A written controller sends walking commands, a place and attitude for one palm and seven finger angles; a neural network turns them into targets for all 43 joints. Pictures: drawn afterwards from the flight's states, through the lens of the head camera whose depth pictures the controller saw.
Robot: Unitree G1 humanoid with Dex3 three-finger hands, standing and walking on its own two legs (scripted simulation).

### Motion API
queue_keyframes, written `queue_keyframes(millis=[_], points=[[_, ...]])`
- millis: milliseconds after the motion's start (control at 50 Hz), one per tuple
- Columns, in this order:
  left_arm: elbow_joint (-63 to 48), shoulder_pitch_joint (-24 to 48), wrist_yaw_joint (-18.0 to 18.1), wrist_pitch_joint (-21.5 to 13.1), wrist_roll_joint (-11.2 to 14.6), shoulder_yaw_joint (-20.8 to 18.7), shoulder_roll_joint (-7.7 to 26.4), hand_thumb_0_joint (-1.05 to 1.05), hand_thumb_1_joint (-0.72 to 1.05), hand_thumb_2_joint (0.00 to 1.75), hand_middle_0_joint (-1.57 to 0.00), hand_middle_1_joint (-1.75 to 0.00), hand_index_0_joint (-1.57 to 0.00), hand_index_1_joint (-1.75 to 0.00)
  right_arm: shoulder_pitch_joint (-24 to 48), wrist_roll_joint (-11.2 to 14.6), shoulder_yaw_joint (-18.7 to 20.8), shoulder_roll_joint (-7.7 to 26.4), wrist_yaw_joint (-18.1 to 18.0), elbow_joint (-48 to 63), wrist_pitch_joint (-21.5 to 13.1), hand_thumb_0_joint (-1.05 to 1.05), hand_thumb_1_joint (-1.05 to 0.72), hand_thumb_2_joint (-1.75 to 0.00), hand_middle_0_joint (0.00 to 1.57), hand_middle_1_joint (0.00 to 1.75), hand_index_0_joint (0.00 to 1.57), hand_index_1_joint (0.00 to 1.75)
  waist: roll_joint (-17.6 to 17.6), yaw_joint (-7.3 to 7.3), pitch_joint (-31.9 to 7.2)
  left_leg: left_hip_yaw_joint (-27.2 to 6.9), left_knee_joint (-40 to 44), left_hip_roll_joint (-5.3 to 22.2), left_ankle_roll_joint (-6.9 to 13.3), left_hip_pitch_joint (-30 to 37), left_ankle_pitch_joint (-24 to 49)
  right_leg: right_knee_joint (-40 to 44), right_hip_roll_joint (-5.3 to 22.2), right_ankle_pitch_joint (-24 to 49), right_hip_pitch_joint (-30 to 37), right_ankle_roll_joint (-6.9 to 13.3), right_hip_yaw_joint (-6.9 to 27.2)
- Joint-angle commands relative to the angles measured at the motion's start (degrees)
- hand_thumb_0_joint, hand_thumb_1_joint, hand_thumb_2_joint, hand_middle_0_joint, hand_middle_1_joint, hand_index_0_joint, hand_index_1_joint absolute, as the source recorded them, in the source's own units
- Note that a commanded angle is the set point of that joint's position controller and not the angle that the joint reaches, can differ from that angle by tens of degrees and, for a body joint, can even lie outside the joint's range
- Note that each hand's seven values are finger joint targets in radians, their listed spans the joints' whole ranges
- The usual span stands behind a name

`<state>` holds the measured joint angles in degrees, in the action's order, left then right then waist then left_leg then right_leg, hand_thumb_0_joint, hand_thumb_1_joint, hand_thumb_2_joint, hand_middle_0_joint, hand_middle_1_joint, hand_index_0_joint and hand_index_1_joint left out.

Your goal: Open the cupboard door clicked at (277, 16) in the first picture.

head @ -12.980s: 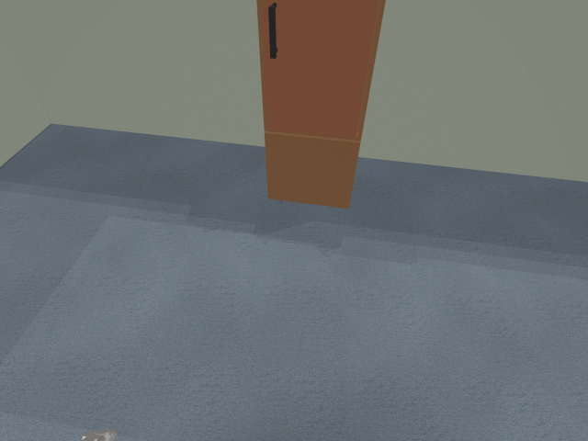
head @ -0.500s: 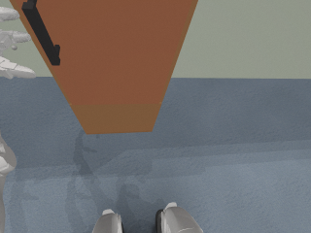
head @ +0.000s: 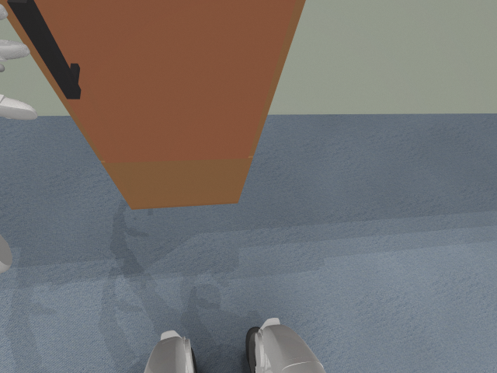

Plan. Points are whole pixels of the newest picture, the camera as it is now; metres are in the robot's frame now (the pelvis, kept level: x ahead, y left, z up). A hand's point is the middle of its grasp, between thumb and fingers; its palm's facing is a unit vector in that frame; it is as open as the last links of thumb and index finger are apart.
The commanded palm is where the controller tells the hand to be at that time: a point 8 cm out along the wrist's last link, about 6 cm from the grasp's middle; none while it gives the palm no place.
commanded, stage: slide the fingers in behind the handle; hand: left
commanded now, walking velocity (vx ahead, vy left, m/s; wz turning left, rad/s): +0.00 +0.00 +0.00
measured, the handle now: (53, 43) +0.57 +0.22 +0.10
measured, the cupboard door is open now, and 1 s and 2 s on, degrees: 0 0 1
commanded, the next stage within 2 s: close the thumb around the handle in 1.46 s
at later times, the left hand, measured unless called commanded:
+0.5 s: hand (21, 75) +0.52 +0.25 +0.10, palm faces +0.05 -1.00 -0.01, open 14.8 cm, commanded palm +0.51 +0.26 +0.10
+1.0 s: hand (34, 81) +0.51 +0.23 +0.10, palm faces +0.09 -1.00 -0.01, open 15.6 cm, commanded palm +0.50 +0.23 +0.10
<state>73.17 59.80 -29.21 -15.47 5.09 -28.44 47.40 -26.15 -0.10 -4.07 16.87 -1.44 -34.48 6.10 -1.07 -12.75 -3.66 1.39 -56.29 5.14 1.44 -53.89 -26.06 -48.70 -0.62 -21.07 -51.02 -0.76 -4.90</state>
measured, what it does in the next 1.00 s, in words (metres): stands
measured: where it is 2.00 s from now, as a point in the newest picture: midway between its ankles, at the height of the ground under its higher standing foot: outside the picture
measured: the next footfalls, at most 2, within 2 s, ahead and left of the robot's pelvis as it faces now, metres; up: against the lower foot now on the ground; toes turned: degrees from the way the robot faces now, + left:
none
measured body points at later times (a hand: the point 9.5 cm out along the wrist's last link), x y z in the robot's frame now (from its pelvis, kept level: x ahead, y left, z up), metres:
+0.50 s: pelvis +0.01 +0.00 +0.01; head +0.15 +0.03 +0.43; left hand +0.51 +0.30 +0.10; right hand +0.00 -0.26 -0.10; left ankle -0.01 +0.10 -0.68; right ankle +0.01 -0.14 -0.68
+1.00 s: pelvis +0.01 -0.01 +0.01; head +0.14 +0.02 +0.44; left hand +0.50 +0.29 +0.10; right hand +0.02 -0.28 -0.10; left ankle -0.01 +0.10 -0.68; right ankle +0.01 -0.14 -0.68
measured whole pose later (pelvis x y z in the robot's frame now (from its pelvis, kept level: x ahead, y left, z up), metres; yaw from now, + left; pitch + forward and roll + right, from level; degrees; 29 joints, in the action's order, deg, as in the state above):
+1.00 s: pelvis +0.01 -0.01 +0.01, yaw +4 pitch +21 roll -4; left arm 68.9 55.8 -14.8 -18.8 9.5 -17.6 32.4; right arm -22.8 -1.3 -1.4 15.8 0.4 -39.5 2.1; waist -1.6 -8.4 -4.6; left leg -1.2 -54.3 3.4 0.3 -49.3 -25.7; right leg -48.2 0.7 -22.8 -45.8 0.1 -7.1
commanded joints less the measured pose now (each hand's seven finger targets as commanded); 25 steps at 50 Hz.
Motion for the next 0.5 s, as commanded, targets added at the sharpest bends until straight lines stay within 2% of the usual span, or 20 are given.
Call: queue_keyframes(millis=[0, 20, 80, 120, 140, 180, 200, 220, 240, 280, 320, 360, 380, 400, 420, 480], points=[[-12.3, 24.3, 0.9, -3.4, 1.1, -1.7, 15.0, 0.00, -0.50, 0.30, -0.30, -1.20, -0.30, -1.20, -11.3, -0.4, 4.2, 11.8, -1.0, 1.6, -0.9, 0.00, -0.90, -0.90, 0.20, 0.30, 0.20, 0.30, -12.1, -0.56, -27.8, -4.7, 5.1, -2.2, 0.5, 25.8, 27.8, 3.4, -3.2, 16.9, 7.8, 1.7, 1.5], [-13.7, 25.4, 1.5, -3.7, 0.6, -1.9, 16.1, 0.00, -0.50, 0.30, -0.30, -1.20, -0.30, -1.20, -11.1, -0.5, 4.2, 11.7, -1.0, 1.6, -0.9, 0.00, -0.90, -0.90, 0.20, 0.30, 0.20, 0.30, -14.5, -0.30, -29.6, -4.8, 5.0, -2.2, 0.2, 27.0, 28.7, 3.2, -3.1, 17.2, 8.0, 1.6, 1.7], [-15.5, 25.1, 3.0, -4.3, 0.2, 0.4, 11.9, 0.00, -0.50, 0.30, -0.30, -1.20, -0.30, -1.20, -11.1, -0.7, 4.6, 11.2, -0.4, 1.4, -1.1, 0.00, -0.90, -0.90, 0.20, 0.30, 0.20, 0.30, -16.2, -0.26, -29.7, -5.6, 5.2, -1.8, -0.5, 31.0, 32.1, 3.1, -3.2, 16.8, 5.7, 1.8, 1.0], [-17.3, 25.9, 3.9, -4.8, 0.7, -0.1, 11.6, 0.00, -0.50, 0.30, -0.30, -1.20, -0.30, -1.20, -11.3, -0.9, 4.8, 11.3, -0.2, 1.2, -1.0, 0.00, -0.90, -0.90, 0.20, 0.30, 0.20, 0.30, -15.6, -0.29, -31.9, -6.1, 5.0, -1.5, -0.7, 33.1, 35.2, 3.0, -3.3, 18.1, 6.0, 1.7, 0.9], [-17.8, 25.4, 4.0, -4.9, 0.6, 1.6, 9.0, 0.00, -0.50, 0.30, -0.30, -1.20, -0.30, -1.20, -11.1, -0.9, 4.9, 11.0, 0.0, 1.2, -1.1, 0.00, -0.90, -0.90, 0.20, 0.30, 0.20, 0.30, -17.1, -0.15, -32.1, -6.3, 5.0, -1.5, -1.0, 34.5, 36.4, 3.1, -3.4, 17.8, 5.3, 1.8, 0.7], [-16.9, 25.1, 4.5, -4.7, 1.0, 3.2, 5.8, 0.00, -0.50, 0.30, -0.30, -1.20, -0.30, -1.20, -10.8, -1.0, 5.0, 10.8, 0.3, 0.7, -1.2, 0.00, -0.90, -0.90, 0.20, 0.30, 0.20, 0.30, -15.3, -0.76, -29.6, -6.3, 5.3, -1.4, -0.9, 34.3, 34.7, 3.8, -3.5, 16.7, 4.5, 1.7, 0.5], [-16.8, 25.2, 4.6, -4.9, 1.3, 2.9, 5.7, 0.00, -0.50, 0.30, -0.30, -1.20, -0.30, -1.20, -10.9, -1.0, 5.0, 10.9, 0.2, 0.6, -1.2, 0.00, -0.90, -0.90, 0.20, 0.30, 0.20, 0.30, -14.4, -0.88, -29.4, -6.3, 5.3, -1.4, -0.7, 34.2, 35.2, 3.8, -3.5, 17.2, 4.9, 1.9, 0.5], [-18.1, 26.5, 4.9, -5.1, 1.2, 2.0, 7.1, 0.00, -0.50, 0.30, -0.30, -1.20, -0.30, -1.20, -10.9, -1.1, 5.1, 11.1, 0.2, 0.4, -1.2, 0.00, -0.90, -0.90, 0.20, 0.30, 0.20, 0.30, -14.7, -0.71, -31.0, -6.4, 5.4, -1.5, -0.9, 34.4, 35.5, 3.6, -3.4, 17.7, 5.7, 1.8, 0.7], [-17.7, 25.6, 4.9, -5.1, 1.2, 3.3, 5.0, 0.00, -0.50, 0.30, -0.30, -1.20, -0.30, -1.20, -10.9, -1.0, 5.1, 10.8, 0.2, 0.3, -1.3, 0.00, -0.90, -0.90, 0.20, 0.30, 0.20, 0.30, -14.5, -0.72, -31.0, -6.4, 5.4, -1.6, -0.9, 34.8, 36.2, 3.7, -3.5, 18.2, 5.9, 1.8, 0.6], [-18.2, 24.6, 5.2, -5.5, 1.4, 3.7, 4.0, 0.00, -0.50, 0.30, -0.30, -1.20, -0.30, -1.20, -10.3, -1.0, 5.2, 10.7, 0.4, 0.2, -1.4, 0.00, -0.90, -0.90, 0.20, 0.30, 0.20, 0.30, -13.9, -0.59, -29.9, -6.1, 5.7, -1.6, -0.8, 34.4, 35.0, 4.0, -3.4, 18.0, 6.4, 1.8, 0.6], [-20.2, 25.3, 5.5, -6.4, 1.9, 4.2, 2.7, 0.00, -0.50, 0.30, -0.30, -1.20, -0.30, -1.20, -10.1, -1.1, 5.3, 10.4, 0.4, 0.0, -1.5, 0.00, -0.90, -0.90, 0.20, 0.30, 0.20, 0.30, -15.6, -0.24, -31.4, -6.5, 5.6, -1.5, -1.1, 36.3, 38.0, 3.7, -3.4, 19.1, 6.5, 2.0, 0.6], [-19.6, 23.8, 5.7, -6.5, 2.0, 6.0, -0.2, 0.00, -0.50, 0.30, -0.30, -1.20, -0.30, -1.20, -9.7, -1.1, 5.4, 10.1, 0.6, -0.2, -1.6, 0.00, -0.90, -0.90, 0.20, 0.30, 0.20, 0.30, -14.1, -0.31, -29.9, -6.5, 5.8, -1.5, -1.1, 36.3, 37.3, 4.1, -3.5, 18.3, 6.1, 2.0, 0.4], [-20.2, 25.3, 6.0, -6.7, 2.1, 7.2, -1.6, 0.00, -0.50, 0.30, -0.30, -1.20, -0.30, -1.20, -9.5, -1.1, 5.4, 10.0, 0.6, -0.5, -1.8, 0.00, -0.90, -0.90, 0.20, 0.30, 0.20, 0.30, -14.6, -0.86, -29.3, -6.7, 6.0, -1.5, -1.2, 36.6, 37.0, 4.1, -3.4, 18.0, 5.6, 1.9, 0.4], [-21.0, 25.6, 6.4, -7.1, 2.3, 7.4, -2.6, 0.00, -0.50, 0.30, -0.30, -1.20, -0.30, -1.20, -9.7, -1.2, 5.6, 9.9, 0.6, -0.5, -1.9, 0.00, -0.90, -0.90, 0.20, 0.30, 0.20, 0.30, -14.4, -0.95, -29.7, -6.9, 5.8, -1.5, -1.1, 37.7, 38.6, 4.1, -3.4, 18.4, 5.2, 2.0, 0.3], [-22.4, 26.8, 6.6, -7.5, 2.3, 7.5, -2.4, 0.00, -0.50, 0.30, -0.30, -1.20, -0.30, -1.20, -9.5, -1.2, 5.7, 9.9, 0.7, -0.8, -2.0, 0.00, -0.90, -0.90, 0.20, 0.30, 0.20, 0.30, -15.5, -0.75, -31.3, -6.9, 5.8, -1.5, -1.4, 38.6, 39.2, 4.1, -3.4, 18.9, 5.6, 1.9, 0.5], [-20.8, 25.4, 7.3, -7.7, 2.2, 9.0, -5.0, 0.00, -0.50, 0.30, -0.30, -1.20, -0.30, -1.20, -8.9, -1.2, 5.8, 9.7, 0.8, -1.4, -2.3, 0.00, -0.90, -0.90, 0.20, 0.30, 0.20, 0.30, -13.2, -1.00, -29.0, -6.7, 6.2, -1.7, -1.2, 37.0, 36.4, 4.4, -3.3, 18.0, 6.0, 1.9, 0.3]])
